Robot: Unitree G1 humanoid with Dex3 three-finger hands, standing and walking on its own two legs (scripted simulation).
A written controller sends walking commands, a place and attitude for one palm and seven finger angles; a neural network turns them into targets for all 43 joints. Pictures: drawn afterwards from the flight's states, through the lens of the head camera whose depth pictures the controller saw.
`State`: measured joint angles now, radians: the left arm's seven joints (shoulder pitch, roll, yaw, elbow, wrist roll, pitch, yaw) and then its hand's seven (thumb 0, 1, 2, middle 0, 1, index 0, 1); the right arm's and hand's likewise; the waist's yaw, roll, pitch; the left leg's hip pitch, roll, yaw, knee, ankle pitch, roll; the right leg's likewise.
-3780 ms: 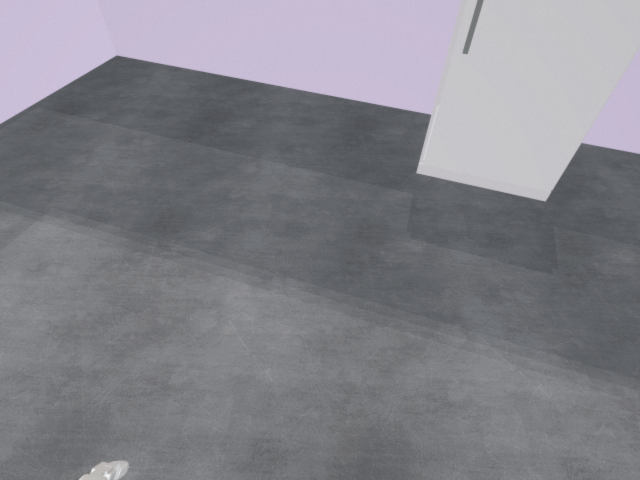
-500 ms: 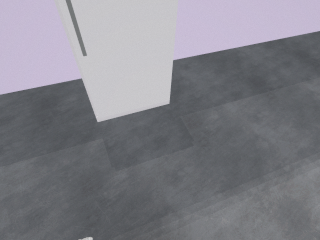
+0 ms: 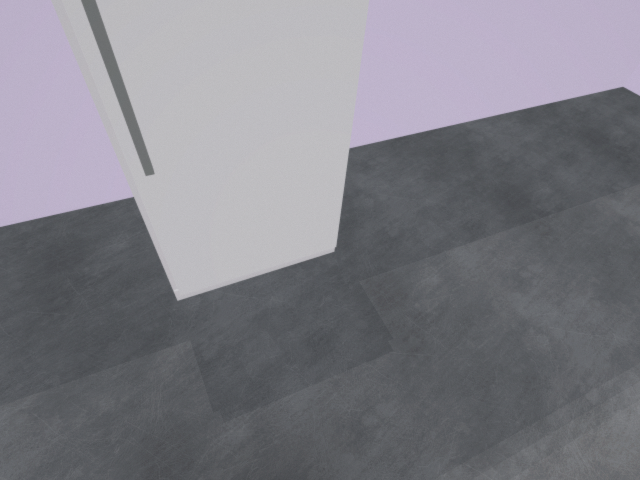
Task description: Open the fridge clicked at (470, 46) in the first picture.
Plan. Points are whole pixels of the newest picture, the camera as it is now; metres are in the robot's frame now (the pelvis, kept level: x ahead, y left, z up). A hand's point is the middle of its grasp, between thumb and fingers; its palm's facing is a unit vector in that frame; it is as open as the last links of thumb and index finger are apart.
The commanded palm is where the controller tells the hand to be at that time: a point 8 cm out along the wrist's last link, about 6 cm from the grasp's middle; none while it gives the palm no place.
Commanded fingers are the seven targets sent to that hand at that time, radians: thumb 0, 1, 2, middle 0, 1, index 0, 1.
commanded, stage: walk to a spot facing it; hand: left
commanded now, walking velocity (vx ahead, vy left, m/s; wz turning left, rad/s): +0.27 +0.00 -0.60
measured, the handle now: (120, 87) +0.73 +0.46 +0.08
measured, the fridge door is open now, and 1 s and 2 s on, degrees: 0 0 0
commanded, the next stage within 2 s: turn to face it in 0.18 s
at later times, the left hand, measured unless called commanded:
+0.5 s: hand (286, 367) +0.31 +0.08 -0.15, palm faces -0.16 -0.96 -0.24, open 7.3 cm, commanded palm none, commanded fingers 0.00 0.90 0.90 -0.20 -0.30 -0.20 -0.30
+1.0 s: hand (206, 441) +0.20 +0.19 -0.18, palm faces +0.23 -0.95 -0.21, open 7.3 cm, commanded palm none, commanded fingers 0.00 0.90 0.90 -0.20 -0.30 -0.20 -0.30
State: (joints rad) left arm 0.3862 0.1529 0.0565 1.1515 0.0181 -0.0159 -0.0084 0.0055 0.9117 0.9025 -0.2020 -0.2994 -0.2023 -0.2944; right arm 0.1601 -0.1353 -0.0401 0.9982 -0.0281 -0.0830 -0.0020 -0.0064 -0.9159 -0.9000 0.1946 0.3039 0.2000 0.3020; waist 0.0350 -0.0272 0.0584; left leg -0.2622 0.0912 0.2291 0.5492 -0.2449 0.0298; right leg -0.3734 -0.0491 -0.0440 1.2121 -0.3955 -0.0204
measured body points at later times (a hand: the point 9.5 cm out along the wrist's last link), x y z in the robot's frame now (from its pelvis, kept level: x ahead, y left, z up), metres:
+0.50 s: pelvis +0.16 -0.07 -0.01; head +0.18 -0.11 +0.44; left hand +0.32 +0.13 -0.14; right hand +0.07 -0.28 -0.18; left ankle +0.09 +0.09 -0.65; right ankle +0.23 -0.16 -0.73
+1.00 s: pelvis +0.17 -0.03 +0.00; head +0.21 +0.01 +0.45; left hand +0.19 +0.24 -0.16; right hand +0.27 -0.27 -0.13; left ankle +0.17 +0.05 -0.73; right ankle +0.19 -0.18 -0.66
